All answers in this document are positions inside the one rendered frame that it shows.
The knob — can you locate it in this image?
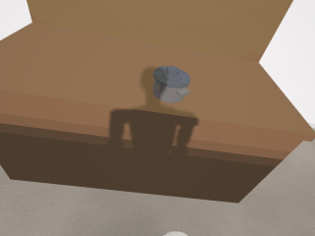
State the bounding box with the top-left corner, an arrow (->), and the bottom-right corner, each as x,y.
166,66 -> 180,77

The pot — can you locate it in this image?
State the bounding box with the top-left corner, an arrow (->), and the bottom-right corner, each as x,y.
153,79 -> 191,103

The table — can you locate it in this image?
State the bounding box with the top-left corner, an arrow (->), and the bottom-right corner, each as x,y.
0,0 -> 315,204

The lid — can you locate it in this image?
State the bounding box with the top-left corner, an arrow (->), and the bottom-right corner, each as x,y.
153,66 -> 191,89

